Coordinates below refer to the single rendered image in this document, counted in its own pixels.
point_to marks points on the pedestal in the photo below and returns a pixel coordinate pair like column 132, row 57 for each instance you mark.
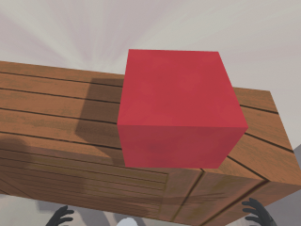
column 59, row 142

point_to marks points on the left robot hand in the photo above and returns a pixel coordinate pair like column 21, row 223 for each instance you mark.
column 56, row 219

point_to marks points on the carton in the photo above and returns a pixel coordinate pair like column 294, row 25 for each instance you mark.
column 177, row 110

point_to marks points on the right robot hand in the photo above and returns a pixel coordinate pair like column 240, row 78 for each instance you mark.
column 264, row 218

